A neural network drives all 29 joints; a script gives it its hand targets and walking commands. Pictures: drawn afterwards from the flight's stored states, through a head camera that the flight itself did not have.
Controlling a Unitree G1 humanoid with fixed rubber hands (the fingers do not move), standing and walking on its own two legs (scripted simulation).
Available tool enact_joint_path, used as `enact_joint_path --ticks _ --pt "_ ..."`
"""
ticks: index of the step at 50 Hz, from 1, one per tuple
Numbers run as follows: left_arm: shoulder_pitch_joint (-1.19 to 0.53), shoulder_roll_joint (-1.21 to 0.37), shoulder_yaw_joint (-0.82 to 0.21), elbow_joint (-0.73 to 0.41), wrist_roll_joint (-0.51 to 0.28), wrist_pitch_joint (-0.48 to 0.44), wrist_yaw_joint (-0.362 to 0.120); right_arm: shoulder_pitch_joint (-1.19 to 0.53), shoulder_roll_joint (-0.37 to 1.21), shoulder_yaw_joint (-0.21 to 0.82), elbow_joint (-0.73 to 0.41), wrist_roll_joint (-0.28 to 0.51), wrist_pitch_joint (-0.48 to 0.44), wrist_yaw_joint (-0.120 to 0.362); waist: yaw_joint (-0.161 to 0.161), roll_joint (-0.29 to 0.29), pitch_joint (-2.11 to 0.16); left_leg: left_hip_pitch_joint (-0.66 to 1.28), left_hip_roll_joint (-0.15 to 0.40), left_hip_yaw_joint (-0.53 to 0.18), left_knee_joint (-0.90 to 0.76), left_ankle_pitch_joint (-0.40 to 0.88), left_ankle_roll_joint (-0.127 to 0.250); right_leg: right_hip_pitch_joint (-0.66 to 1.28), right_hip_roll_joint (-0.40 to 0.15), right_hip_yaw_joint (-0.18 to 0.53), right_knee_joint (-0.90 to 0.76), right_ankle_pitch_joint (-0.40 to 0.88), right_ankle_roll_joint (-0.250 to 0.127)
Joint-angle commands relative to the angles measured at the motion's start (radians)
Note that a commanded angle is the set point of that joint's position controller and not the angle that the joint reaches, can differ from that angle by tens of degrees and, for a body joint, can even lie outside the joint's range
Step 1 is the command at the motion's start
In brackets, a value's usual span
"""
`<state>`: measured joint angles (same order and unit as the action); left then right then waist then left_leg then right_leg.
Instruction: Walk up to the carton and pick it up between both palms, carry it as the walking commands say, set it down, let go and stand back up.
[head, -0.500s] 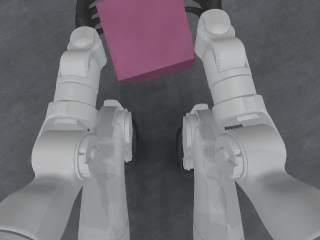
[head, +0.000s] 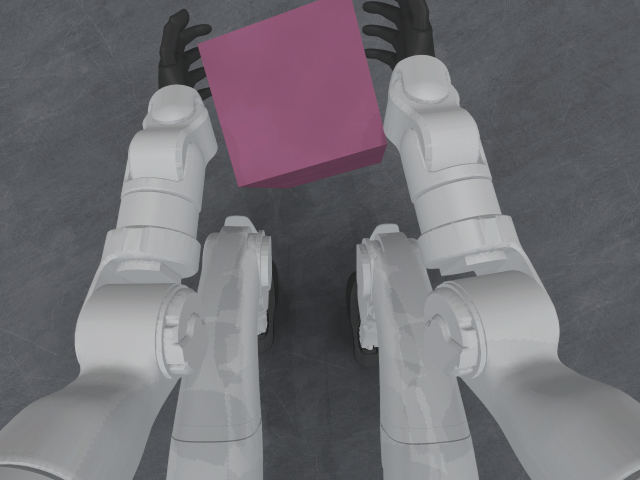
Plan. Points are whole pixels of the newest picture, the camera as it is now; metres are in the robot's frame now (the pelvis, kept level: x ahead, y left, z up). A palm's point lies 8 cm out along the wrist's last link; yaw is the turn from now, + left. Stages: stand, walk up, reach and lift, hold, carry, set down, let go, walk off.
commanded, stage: reach and lift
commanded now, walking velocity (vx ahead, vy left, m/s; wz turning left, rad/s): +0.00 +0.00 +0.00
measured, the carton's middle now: (310, 116) +0.49 +0.03 -0.14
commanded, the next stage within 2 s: none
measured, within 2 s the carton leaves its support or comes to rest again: neither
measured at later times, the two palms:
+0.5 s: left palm (156, 79) +0.47 +0.16 +0.00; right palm (435, 38) +0.50 -0.07 +0.03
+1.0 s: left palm (112, 63) +0.45 +0.16 +0.08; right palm (481, 0) +0.47 -0.07 +0.11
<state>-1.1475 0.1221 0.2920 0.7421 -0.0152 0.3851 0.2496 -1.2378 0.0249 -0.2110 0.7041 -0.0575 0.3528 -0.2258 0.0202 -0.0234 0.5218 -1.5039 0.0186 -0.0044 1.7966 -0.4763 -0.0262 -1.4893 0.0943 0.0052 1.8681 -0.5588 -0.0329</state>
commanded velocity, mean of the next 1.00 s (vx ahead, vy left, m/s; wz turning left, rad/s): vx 0.00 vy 0.00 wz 0.00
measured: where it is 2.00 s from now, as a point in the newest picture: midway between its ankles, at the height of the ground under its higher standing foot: (313, 328)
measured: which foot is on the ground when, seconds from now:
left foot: down 0.00-1.00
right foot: down 0.00-1.00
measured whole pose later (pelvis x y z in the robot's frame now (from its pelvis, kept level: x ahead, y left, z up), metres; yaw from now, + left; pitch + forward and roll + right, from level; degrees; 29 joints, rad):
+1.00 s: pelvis +0.02 -0.01 +0.12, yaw +0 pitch +5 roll +1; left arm -0.88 0.02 0.31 0.69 0.05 0.39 0.24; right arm -0.95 0.12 -0.22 0.65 -0.09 0.34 -0.22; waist 0.02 -0.02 0.37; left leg -1.05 0.01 -0.02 1.38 -0.41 -0.03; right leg -1.04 0.09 0.02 1.44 -0.49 -0.03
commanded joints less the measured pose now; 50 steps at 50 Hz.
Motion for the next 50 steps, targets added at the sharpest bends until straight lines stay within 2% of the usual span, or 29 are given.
enact_joint_path --ticks 1,2,3,5,7,8,11,12,13,14,18,20,21,23,27,28,29,30,31,33,34,35,36,38,45,46,47,48,50 --pt "-0.895 -1.198 -0.442 -0.375 -0.064 -0.078 -0.304 -0.569 1.338 0.475 -0.070 0.148 0.011 0.290 0.198 -0.031 -2.155 0.634 -0.179 0.036 -0.254 0.133 0.036 0.511 0.114 0.096 -0.378 0.103 0.037" --pt "-0.910 -1.149 -0.423 -0.298 -0.027 -0.073 -0.306 -0.523 1.348 0.421 0.041 0.107 0.023 0.294 0.202 -0.029 -1.972 0.540 -0.170 0.031 -0.267 0.073 0.038 0.419 0.110 0.100 -0.382 0.066 0.034" --pt "-0.852 -1.165 -0.432 -0.335 -0.032 -0.074 -0.306 -0.582 1.369 0.485 -0.070 0.165 0.010 0.291 0.241 -0.024 -2.107 0.636 -0.171 0.042 -0.267 0.127 0.042 0.530 0.111 0.112 -0.388 0.115 0.043" --pt "-0.879 -1.156 -0.409 -0.299 -0.021 -0.072 -0.303 -0.546 1.335 0.438 0.027 0.113 0.021 0.294 0.214 -0.047 -2.008 0.544 -0.174 0.036 -0.280 0.072 0.034 0.475 0.111 0.103 -0.399 0.055 0.040" --pt "-0.866 -1.214 -0.462 -0.344 -0.056 -0.065 -0.293 -0.569 1.296 0.472 -0.077 0.149 0.006 0.295 0.196 -0.004 -2.150 0.703 -0.173 0.016 -0.293 0.152 0.030 0.500 0.113 0.095 -0.397 0.119 0.028" --pt "-0.874 -1.149 -0.421 -0.307 -0.018 -0.075 -0.292 -0.508 1.326 0.429 0.044 0.107 0.018 0.299 0.214 -0.014 -1.975 0.609 -0.163 0.013 -0.299 0.115 0.038 0.414 0.108 0.098 -0.399 0.094 0.030" --pt "-0.878 -1.176 -0.492 -0.410 -0.052 -0.070 -0.291 -0.490 1.336 0.471 -0.037 0.146 0.016 0.298 0.182 -0.010 -2.151 0.732 -0.170 0.017 -0.321 0.144 0.035 0.550 0.113 0.092 -0.420 0.140 0.026" --pt "-0.846 -1.208 -0.484 -0.348 -0.041 -0.060 -0.295 -0.503 1.345 0.476 -0.048 0.140 0.013 0.289 0.205 0.020 -2.101 0.710 -0.172 0.020 -0.343 0.154 0.033 0.558 0.110 0.106 -0.446 0.145 0.032" --pt "-0.824 -1.209 -0.468 -0.330 -0.040 -0.071 -0.292 -0.498 1.347 0.457 -0.021 0.129 0.005 0.290 0.182 0.004 -2.051 0.702 -0.172 0.009 -0.340 0.146 0.030 0.511 0.107 0.091 -0.430 0.141 0.035" --pt "-0.855 -1.220 -0.538 -0.468 -0.080 -0.073 -0.287 -0.508 1.363 0.539 -0.147 0.181 0.002 0.288 0.209 0.020 -2.274 0.817 -0.176 0.010 -0.333 0.240 0.026 0.623 0.115 0.105 -0.425 0.218 0.031" --pt "-0.814 -1.160 -0.481 -0.338 -0.041 -0.049 -0.293 -0.494 1.347 0.497 -0.041 0.147 0.027 0.280 0.207 -0.029 -2.050 0.732 -0.165 0.004 -0.396 0.101 0.039 0.619 0.102 0.111 -0.488 0.096 0.042" --pt "-0.845 -1.172 -0.466 -0.361 -0.035 -0.061 -0.299 -0.440 1.371 0.468 0.004 0.122 0.024 0.282 0.195 0.001 -2.007 0.710 -0.164 0.025 -0.384 0.090 0.033 0.637 0.104 0.130 -0.512 0.102 0.033" --pt "-0.769 -1.185 -0.442 -0.249 0.003 -0.050 -0.298 -0.500 1.319 0.443 0.012 0.118 0.014 0.287 0.218 0.009 -1.951 0.679 -0.159 0.023 -0.413 0.051 0.028 0.567 0.098 0.108 -0.499 0.048 0.037" --pt "-0.819 -1.215 -0.490 -0.371 -0.056 -0.056 -0.300 -0.467 1.349 0.508 -0.053 0.123 0.023 0.282 0.189 -0.021 -2.092 0.768 -0.171 0.027 -0.418 0.124 0.025 0.698 0.101 0.118 -0.540 0.108 0.035" --pt "-0.751 -1.184 -0.438 -0.269 -0.002 -0.047 -0.302 -0.444 1.357 0.463 0.013 0.103 0.029 0.297 0.213 -0.036 -1.948 0.760 -0.160 0.005 -0.463 0.063 0.037 0.608 0.098 0.108 -0.561 0.048 0.034" --pt "-0.821 -1.215 -0.501 -0.393 -0.045 -0.058 -0.299 -0.462 1.353 0.505 -0.033 0.131 0.023 0.295 0.187 -0.003 -2.069 0.819 -0.165 0.016 -0.460 0.114 0.029 0.694 0.098 0.119 -0.570 0.097 0.023" --pt "-0.786 -1.196 -0.490 -0.370 -0.035 -0.054 -0.296 -0.495 1.366 0.542 -0.069 0.151 0.020 0.294 0.240 -0.029 -2.086 0.809 -0.164 0.011 -0.470 0.103 0.034 0.707 0.095 0.120 -0.559 0.081 0.037" --pt "-0.776 -1.229 -0.523 -0.352 -0.049 -0.049 -0.303 -0.456 1.350 0.520 -0.046 0.135 0.024 0.295 0.192 -0.015 -2.058 0.832 -0.167 0.002 -0.479 0.108 0.031 0.714 0.093 0.113 -0.572 0.097 0.033" --pt "-0.802 -1.192 -0.497 -0.388 -0.050 -0.049 -0.303 -0.479 1.363 0.558 -0.075 0.171 0.027 0.293 0.239 -0.015 -2.080 0.829 -0.157 0.016 -0.478 0.113 0.034 0.746 0.088 0.131 -0.583 0.091 0.031" --pt "-0.774 -1.242 -0.535 -0.370 -0.064 -0.044 -0.310 -0.500 1.338 0.550 -0.115 0.156 0.017 0.285 0.193 -0.002 -2.057 0.844 -0.166 -0.002 -0.491 0.134 0.033 0.749 0.085 0.129 -0.595 0.128 0.029" --pt "-0.754 -1.238 -0.537 -0.401 -0.074 -0.045 -0.314 -0.443 1.370 0.581 -0.134 0.178 0.021 0.282 0.213 -0.002 -2.103 0.894 -0.170 0.020 -0.496 0.174 0.031 0.849 0.083 0.148 -0.628 0.163 0.036" --pt "-0.732 -1.212 -0.479 -0.344 -0.024 -0.041 -0.310 -0.413 1.347 0.522 -0.046 0.124 0.026 0.283 0.201 -0.006 -1.985 0.817 -0.166 0.014 -0.506 0.127 0.027 0.757 0.086 0.129 -0.626 0.125 0.034" --pt "-0.757 -1.225 -0.534 -0.422 -0.058 -0.051 -0.312 -0.386 1.409 0.552 -0.070 0.151 0.030 0.283 0.194 -0.013 -2.062 0.902 -0.168 0.007 -0.521 0.156 0.036 0.839 0.083 0.155 -0.648 0.149 0.035" --pt "-0.669 -1.250 -0.481 -0.291 -0.019 -0.042 -0.307 -0.410 1.356 0.523 -0.049 0.136 0.020 0.293 0.204 -0.020 -1.900 0.874 -0.155 0.003 -0.549 0.108 0.037 0.737 0.078 0.146 -0.665 0.075 0.032" --pt "-0.609 -1.251 -0.425 -0.225 0.042 -0.054 -0.322 -0.298 1.392 0.458 0.058 0.069 0.013 0.304 0.215 -0.011 -1.694 0.835 -0.146 -0.009 -0.604 0.100 0.050 0.724 0.064 0.164 -0.735 0.085 0.025" --pt "-0.585 -1.302 -0.482 -0.301 0.001 -0.067 -0.325 -0.267 1.439 0.491 -0.010 0.089 0.004 0.300 0.182 -0.005 -1.821 0.961 -0.163 0.003 -0.625 0.199 0.047 0.850 0.071 0.143 -0.757 0.205 0.035" --pt "-0.611 -1.236 -0.447 -0.257 0.028 -0.074 -0.327 -0.290 1.367 0.431 0.047 0.054 -0.006 0.307 0.160 -0.018 -1.684 0.884 -0.149 -0.011 -0.615 0.111 0.045 0.697 0.068 0.136 -0.750 0.114 0.028" --pt "-0.617 -1.259 -0.471 -0.356 0.009 -0.078 -0.325 -0.264 1.448 0.508 0.011 0.090 -0.001 0.304 0.200 -0.019 -1.818 0.970 -0.157 -0.006 -0.626 0.167 0.049 0.839 0.067 0.160 -0.768 0.161 0.032" --pt "-0.579 -1.241 -0.459 -0.250 0.043 -0.065 -0.330 -0.276 1.409 0.468 0.055 0.068 -0.008 0.301 0.195 -0.009 -1.655 0.879 -0.155 -0.005 -0.655 0.078 0.051 0.788 0.061 0.169 -0.788 0.077 0.027"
